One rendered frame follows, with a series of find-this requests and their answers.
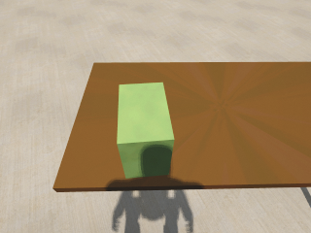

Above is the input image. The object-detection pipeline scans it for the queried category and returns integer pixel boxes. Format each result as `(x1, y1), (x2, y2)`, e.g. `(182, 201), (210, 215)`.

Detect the table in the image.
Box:
(52, 61), (311, 208)

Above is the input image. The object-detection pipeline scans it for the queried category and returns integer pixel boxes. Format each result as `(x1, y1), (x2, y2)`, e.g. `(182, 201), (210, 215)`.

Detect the carton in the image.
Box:
(117, 83), (175, 179)

